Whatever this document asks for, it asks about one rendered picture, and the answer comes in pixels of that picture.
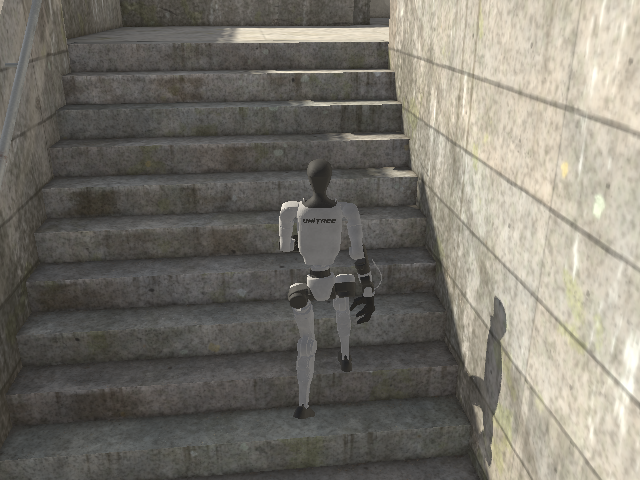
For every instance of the right robot upper arm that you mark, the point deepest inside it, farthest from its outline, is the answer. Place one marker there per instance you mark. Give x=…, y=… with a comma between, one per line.
x=351, y=213

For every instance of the right robot forearm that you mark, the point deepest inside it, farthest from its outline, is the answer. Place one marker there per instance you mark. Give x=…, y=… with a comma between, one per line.
x=364, y=275

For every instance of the left robot shin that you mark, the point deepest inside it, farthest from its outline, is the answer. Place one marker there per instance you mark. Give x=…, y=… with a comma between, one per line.
x=305, y=370

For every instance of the robot torso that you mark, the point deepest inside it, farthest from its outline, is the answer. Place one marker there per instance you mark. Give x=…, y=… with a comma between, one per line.
x=319, y=238

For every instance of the left robot upper arm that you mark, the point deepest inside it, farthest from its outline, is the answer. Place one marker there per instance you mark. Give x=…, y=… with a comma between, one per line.
x=287, y=214

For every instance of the robot right hand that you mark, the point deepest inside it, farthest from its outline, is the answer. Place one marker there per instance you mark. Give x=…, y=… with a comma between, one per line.
x=368, y=309

